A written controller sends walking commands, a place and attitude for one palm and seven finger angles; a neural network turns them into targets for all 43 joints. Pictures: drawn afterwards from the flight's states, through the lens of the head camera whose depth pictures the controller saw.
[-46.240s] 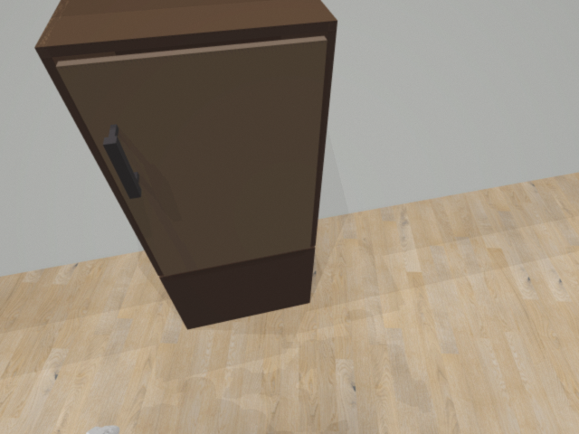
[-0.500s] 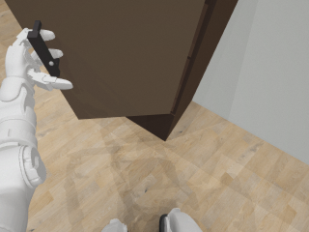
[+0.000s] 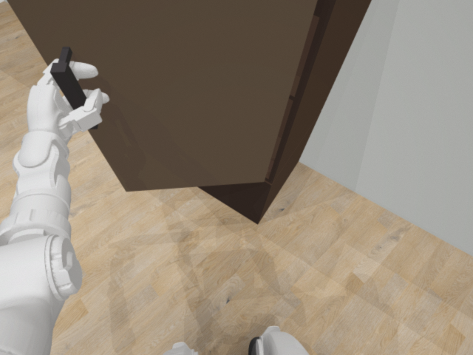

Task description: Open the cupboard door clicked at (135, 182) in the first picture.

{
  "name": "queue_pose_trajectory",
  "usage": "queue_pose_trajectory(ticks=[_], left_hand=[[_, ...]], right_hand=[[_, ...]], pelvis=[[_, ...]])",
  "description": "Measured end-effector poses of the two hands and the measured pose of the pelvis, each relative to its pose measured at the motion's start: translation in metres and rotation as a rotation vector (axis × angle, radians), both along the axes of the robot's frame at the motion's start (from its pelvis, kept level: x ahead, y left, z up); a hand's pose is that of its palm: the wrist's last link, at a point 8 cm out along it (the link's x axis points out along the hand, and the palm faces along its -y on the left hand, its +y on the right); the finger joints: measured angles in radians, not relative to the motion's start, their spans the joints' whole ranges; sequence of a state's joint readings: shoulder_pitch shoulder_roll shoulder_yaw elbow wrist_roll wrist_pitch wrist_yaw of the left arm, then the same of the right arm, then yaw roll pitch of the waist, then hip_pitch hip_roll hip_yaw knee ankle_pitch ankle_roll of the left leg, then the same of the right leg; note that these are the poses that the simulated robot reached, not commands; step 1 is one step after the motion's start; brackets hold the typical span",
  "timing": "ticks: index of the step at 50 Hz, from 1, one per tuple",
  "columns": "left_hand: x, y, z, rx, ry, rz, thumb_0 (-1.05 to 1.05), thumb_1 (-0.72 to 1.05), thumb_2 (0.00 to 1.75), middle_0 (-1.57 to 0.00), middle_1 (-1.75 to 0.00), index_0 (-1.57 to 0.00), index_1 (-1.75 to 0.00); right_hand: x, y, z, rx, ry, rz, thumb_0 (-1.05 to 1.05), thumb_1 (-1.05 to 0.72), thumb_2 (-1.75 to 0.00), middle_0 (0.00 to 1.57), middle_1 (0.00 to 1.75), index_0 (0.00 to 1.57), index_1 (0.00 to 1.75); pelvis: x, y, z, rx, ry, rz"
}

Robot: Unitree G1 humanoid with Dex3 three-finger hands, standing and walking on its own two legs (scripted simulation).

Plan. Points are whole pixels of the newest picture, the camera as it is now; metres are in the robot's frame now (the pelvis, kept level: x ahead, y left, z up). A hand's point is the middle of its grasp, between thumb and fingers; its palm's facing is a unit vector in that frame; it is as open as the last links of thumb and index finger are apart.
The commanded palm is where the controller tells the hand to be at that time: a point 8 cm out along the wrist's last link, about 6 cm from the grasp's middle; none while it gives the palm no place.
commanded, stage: close the thumb around the handle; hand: left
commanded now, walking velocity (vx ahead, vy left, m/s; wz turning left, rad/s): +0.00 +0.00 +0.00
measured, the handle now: (79, 90) +0.54 +0.23 +0.10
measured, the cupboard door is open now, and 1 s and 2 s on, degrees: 39 68 80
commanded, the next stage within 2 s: pull the door open along its arc in 0.10 s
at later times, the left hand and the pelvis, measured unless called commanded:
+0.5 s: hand (91, 127) +0.46 +0.20 +0.10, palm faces +0.02 -1.00 +0.00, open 5.5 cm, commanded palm +0.40 +0.25 +0.10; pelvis +0.00 +0.00 +0.01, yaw -1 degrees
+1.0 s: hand (134, 203) +0.33 +0.12 +0.10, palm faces +0.43 -0.90 +0.01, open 5.5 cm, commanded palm +0.26 +0.17 +0.10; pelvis +0.00 -0.01 +0.02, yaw +2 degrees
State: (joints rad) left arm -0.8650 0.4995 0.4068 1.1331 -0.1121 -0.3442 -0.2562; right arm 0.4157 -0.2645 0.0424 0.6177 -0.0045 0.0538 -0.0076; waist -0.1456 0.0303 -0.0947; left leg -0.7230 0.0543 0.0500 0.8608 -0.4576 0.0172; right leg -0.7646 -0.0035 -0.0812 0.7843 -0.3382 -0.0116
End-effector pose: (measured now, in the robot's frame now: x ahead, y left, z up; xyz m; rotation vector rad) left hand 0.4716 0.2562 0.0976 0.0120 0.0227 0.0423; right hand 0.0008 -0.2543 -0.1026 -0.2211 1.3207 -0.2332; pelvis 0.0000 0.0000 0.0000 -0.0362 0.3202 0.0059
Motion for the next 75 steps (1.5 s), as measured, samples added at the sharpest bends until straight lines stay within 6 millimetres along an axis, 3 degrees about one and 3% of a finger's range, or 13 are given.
queue_pose_trajectory(ticks=[4, 16, 25, 32, 41, 49, 65, 75], left_hand=[[-0.002, 0.001, 0.002, 0.002, -0.006, -0.004, 0.01, 0.78, 0.85, -0.38, -1.34, -0.38, -1.34], [-0.006, 0.001, 0.002, -0.004, -0.007, -0.013, 0.01, 0.78, 0.83, -0.38, -1.35, -0.38, -1.35], [-0.035, -0.004, 0.0, -0.014, -0.032, -0.027, 0.01, 0.77, 0.8, -0.37, -1.35, -0.37, -1.35], [-0.084, -0.017, -0.001, -0.029, -0.051, -0.036, 0.01, 0.74, 0.77, -0.38, -1.35, -0.37, -1.35], [-0.151, -0.059, -0.001, -0.057, -0.057, 0.275, 0.0, 0.71, 0.75, -0.39, -1.35, -0.39, -1.35], [-0.185, -0.092, 0.002, -0.029, -0.019, 0.396, 0.0, 0.73, 0.78, -0.4, -1.36, -0.4, -1.35], [-0.246, -0.147, 0.006, -0.002, 0.007, 0.366, 0.01, 0.72, 0.75, -0.37, -1.35, -0.39, -1.35], [-0.25, -0.152, 0.007, 0.003, -0.004, 0.404, 0.02, 0.66, 0.78, -0.39, -1.34, -0.38, -1.34]], right_hand=[[0.003, -0.003, 0.001, -0.006, -0.012, 0.0, 0.0, -0.9, -0.9, 0.2, 0.3, 0.2, 0.3], [0.008, -0.013, 0.004, -0.029, -0.03, 0.004, 0.0, -0.9, -0.9, 0.2, 0.3, 0.2, 0.3], [0.022, -0.008, 0.008, 0.003, -0.09, -0.015, 0.0, -0.9, -0.9, 0.2, 0.3, 0.2, 0.3], [0.063, 0.002, 0.013, 0.043, -0.227, 0.016, 0.01, -0.9, -0.9, 0.2, 0.3, 0.2, 0.3], [0.139, 0.025, 0.025, 0.109, -0.43, 0.152, 0.01, -0.91, -0.9, 0.2, 0.3, 0.2, 0.3], [0.179, 0.04, 0.037, 0.122, -0.507, 0.238, 0.01, -0.9, -0.9, 0.2, 0.3, 0.2, 0.3], [0.178, 0.02, 0.034, 0.119, -0.501, 0.248, 0.01, -0.9, -0.9, 0.2, 0.3, 0.2, 0.3], [0.181, 0.016, 0.031, 0.119, -0.522, 0.275, 0.01, -0.9, -0.9, 0.2, 0.3, 0.2, 0.3]], pelvis=[[0.001, -0.001, 0.001, 0.001, -0.004, -0.001], [-0.001, -0.004, 0.001, 0.004, -0.007, -0.002], [0.004, -0.002, 0.007, 0.01, -0.034, -0.022], [0.008, 0.001, 0.013, 0.015, -0.079, -0.026], [0.004, -0.002, 0.017, 0.027, -0.143, -0.007], [0.002, -0.012, 0.021, 0.035, -0.201, 0.023], [0.008, -0.03, 0.02, 0.045, -0.251, 0.041], [-0.001, -0.039, 0.017, 0.051, -0.26, 0.055]])
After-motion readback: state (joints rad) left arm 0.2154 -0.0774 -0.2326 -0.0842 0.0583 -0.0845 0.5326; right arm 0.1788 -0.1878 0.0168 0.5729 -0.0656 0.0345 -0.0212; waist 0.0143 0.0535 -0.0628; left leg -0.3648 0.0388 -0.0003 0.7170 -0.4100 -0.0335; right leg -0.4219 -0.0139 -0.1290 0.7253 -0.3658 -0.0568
